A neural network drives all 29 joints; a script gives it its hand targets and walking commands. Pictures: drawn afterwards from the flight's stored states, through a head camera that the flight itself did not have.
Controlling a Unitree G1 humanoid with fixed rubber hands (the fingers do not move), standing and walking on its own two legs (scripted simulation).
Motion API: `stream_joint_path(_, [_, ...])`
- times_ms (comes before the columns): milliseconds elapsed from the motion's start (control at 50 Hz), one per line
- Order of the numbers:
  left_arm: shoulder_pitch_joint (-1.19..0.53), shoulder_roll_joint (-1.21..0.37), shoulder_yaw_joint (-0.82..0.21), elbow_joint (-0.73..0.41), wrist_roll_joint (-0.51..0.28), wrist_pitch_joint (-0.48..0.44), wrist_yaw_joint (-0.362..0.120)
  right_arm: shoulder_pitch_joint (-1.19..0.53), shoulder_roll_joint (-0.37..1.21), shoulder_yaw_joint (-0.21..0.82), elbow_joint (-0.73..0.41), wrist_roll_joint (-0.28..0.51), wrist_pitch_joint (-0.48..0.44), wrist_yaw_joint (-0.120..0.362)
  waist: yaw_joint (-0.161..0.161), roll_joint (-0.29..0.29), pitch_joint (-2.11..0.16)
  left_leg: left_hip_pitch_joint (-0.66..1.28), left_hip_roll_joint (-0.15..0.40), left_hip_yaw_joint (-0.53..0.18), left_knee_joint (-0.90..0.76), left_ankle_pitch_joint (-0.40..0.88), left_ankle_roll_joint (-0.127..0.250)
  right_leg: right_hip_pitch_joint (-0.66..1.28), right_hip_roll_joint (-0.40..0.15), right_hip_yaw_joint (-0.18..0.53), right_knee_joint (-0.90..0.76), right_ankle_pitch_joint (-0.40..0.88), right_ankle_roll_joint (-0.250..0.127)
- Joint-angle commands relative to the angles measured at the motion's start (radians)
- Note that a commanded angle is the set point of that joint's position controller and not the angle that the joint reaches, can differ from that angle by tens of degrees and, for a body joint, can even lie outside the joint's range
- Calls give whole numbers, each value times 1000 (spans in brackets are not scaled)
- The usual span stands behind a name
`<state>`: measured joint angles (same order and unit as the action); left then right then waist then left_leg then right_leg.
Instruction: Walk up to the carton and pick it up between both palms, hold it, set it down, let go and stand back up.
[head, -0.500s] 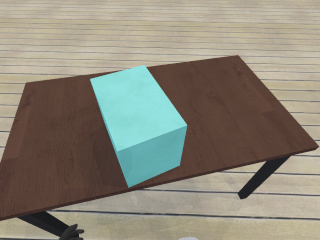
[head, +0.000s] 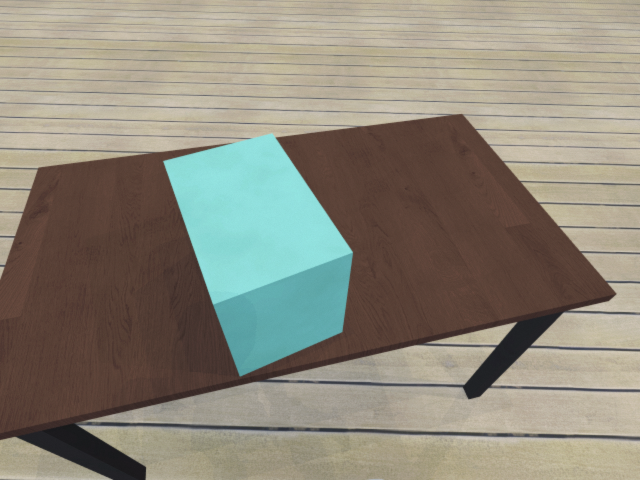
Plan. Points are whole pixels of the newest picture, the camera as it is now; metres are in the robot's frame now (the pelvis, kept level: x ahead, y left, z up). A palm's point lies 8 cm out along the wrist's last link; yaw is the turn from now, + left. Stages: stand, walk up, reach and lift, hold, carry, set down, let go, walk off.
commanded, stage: walk up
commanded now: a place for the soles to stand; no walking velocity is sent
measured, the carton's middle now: (256, 250) +0.46 +0.09 -0.02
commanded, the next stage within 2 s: reach and lift in 0.42 s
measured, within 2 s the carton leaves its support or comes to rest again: neither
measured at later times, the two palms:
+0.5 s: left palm out of the picture +0.08 +0.25 -0.14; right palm out of the picture +0.02 -0.26 -0.14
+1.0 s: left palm out of the picture +0.09 +0.24 -0.11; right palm out of the picture +0.13 -0.21 -0.13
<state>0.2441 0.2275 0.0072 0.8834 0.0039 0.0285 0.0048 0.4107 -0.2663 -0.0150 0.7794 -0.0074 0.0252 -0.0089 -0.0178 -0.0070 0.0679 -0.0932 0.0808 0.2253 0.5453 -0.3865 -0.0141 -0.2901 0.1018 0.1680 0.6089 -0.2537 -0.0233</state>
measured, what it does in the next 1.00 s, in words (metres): stands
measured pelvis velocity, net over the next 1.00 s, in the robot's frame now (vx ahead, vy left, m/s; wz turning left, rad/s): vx -0.04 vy -0.01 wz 0.18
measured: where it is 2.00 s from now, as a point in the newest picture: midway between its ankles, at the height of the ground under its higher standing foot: outside the picture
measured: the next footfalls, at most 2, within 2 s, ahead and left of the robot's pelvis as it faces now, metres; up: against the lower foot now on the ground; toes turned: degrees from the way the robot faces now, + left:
none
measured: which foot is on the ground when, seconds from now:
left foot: down 0.00-1.00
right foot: down 0.00-1.00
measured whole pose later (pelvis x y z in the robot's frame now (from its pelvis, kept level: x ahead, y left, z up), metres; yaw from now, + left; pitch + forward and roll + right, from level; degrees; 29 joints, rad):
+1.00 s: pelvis -0.04 -0.01 -0.02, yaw +10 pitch -2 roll -1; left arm 0.09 0.21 0.01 0.53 0.04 0.37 0.03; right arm 0.14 -0.12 -0.08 0.76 -0.03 -0.03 0.01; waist -0.04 0.02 0.09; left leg -0.36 0.06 0.03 0.83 -0.44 -0.02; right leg -0.44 0.03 -0.03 0.78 -0.31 -0.03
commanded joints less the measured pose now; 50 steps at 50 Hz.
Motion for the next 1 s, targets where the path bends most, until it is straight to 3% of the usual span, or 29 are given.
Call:
stream_joint_path(0, [5, 157, 49, -85, -4, -21, 6, 79, -170, -47, -61, -4, -10, -10, 8, -3, 52, -66, 86, -122, -126, 31, 86, -64, -84, 128, -150, 88, -30])
stream_joint_path(20, [5, 166, 50, -85, -5, -21, 8, 81, -159, -41, -56, -4, -11, -9, 6, -46, 63, -58, 73, -122, -118, 18, 81, -90, -90, 147, -175, 63, -32])
stream_joint_path(60, [-8, 161, 50, -81, -3, -22, 9, 107, -142, -37, -40, 3, -16, -8, -1, -14, 43, -26, 53, -125, -119, 43, 72, -89, -96, 166, -183, 92, -46])
stream_joint_path(120, [9, 158, 49, -74, -2, -25, 14, 117, -155, -39, -25, 1, -23, -10, 1, -32, -26, 5, 66, -121, -110, 113, 80, -25, -82, 138, -140, 200, -41])
stream_joint_path(200, [-4, 160, 52, -70, -5, -19, 15, 112, -144, -38, -30, 1, -20, -13, -2, -39, 22, -13, 51, -124, -113, 52, 69, -70, -90, 174, -170, 140, -48])
stream_joint_path(220, [-9, 163, 51, -65, -6, -18, 15, 117, -137, -35, -20, -2, -20, -14, 1, -62, 34, -20, 59, -129, -119, 59, 71, -75, -88, 161, -169, 137, -48])
stream_joint_path(280, [13, 147, 46, -56, -5, -22, 15, 118, -146, -40, -8, -1, -23, -14, 5, -19, 17, 11, 63, -125, -129, 103, 77, -73, -77, 149, -151, 170, -41])
stream_joint_path(400, [8, 133, 44, -52, 4, -23, 14, 98, -171, -46, -5, -4, -23, -17, 6, 46, 27, -48, 152, -140, -166, 153, 119, -32, -63, 44, -57, 204, -10])
stream_joint_path(420, [-664, 222, 49, -240, -9, 155, 11, -700, -110, -116, -97, -101, -117, 53, 59, -1, 21, -430, 10, -123, 89, 48, 21, -223, -133, -140, 57, -108, -47])
stream_joint_path(440, [-540, 217, 34, -224, -25, 260, 25, -539, -132, -121, -106, -111, -103, 87, 14, -34, 97, -452, -11, -127, 103, -86, 26, -218, -136, -113, 53, -177, -50])
stream_joint_path(460, [-473, 194, 35, -256, -12, 353, 8, -465, -143, -121, -146, -103, -67, 91, 4, -75, 6, -360, -12, -123, 144, -13, 17, -130, -142, -114, 73, -68, -41])
stream_joint_path(500, [-436, 191, 58, -393, 22, 477, -25, -394, -140, -153, -194, -50, -30, 68, 7, -39, -173, -235, -9, -99, 180, 67, -11, -62, -130, -140, 95, 159, -29])
stream_joint_path(540, [-353, 199, 91, -433, 52, 520, -50, -317, -141, -161, -172, 3, -33, 45, -13, -64, -324, -189, -16, -107, 257, 234, -23, 20, -124, -163, 150, 463, -9])
stream_joint_path(560, [-294, 186, 106, -474, 83, 524, -54, -255, -148, -148, -145, 33, -37, 42, -12, -27, -377, -133, -20, -123, 280, 347, -35, 38, -116, -176, 169, 584, -4])
stream_joint_path(600, [-206, 148, 123, -511, 134, 530, -59, -204, -162, -110, -106, 74, -31, 42, -15, 2, -386, -59, -28, -141, 275, 425, -51, 27, -97, -184, 136, 570, -18])
stream_joint_path(620, [-173, 130, 113, -493, 146, 549, -75, -152, -120, -68, -48, 132, -10, 26, -36, 35, -352, -33, -16, -146, 287, 457, -76, -10, -97, -198, 138, 606, -23])
stream_joint_path(640, [-170, 120, 126, -527, 162, 550, -76, -176, -140, -47, -50, 148, -2, 21, -35, 66, -354, -21, -29, -138, 249, 430, -80, 5, -96, -198, 103, 555, -28])
stream_joint_path(720, [-218, 87, 86, -596, 153, 504, -45, -256, -117, -54, -81, 101, 10, 8, -67, 21, -183, -112, -46, -139, 122, 168, -31, -11, -93, -182, 15, 285, -23])
stream_joint_path(780, [-317, 101, 62, -593, 117, 441, -17, -329, -48, -71, -107, 43, -10, 11, -64, 22, -91, -241, -29, -144, 58, -37, 11, -36, -99, -162, -10, 36, -7])
stream_joint_path(820, [-361, 104, 61, -582, 99, 388, 3, -363, -27, -75, -124, 17, -34, 17, -58, 76, -95, -357, 16, -159, 22, -123, 55, 28, -86, -193, 25, -16, -3])
stream_joint_path(860, [-380, 101, 64, -572, 91, 333, 17, -378, -26, -78, -134, -2, -67, 17, -52, 120, -124, -503, 59, -170, -7, -181, 95, 157, -71, -219, 89, 22, 3])
stream_joint_path(900, [-410, 114, 51, -568, 58, 292, 28, -421, -20, -96, -168, -24, -98, 17, -51, 88, -167, -545, 61, -171, 6, -198, 94, 169, -85, -212, 98, 10, 3])
stream_joint_path(980, [-392, 125, 21, -568, -18, 260, 47, -396, 27, -120, -249, -44, -132, 13, -49, -49, -198, -421, -24, -146, 27, -107, 30, 80, -137, -110, -20, -81, -5])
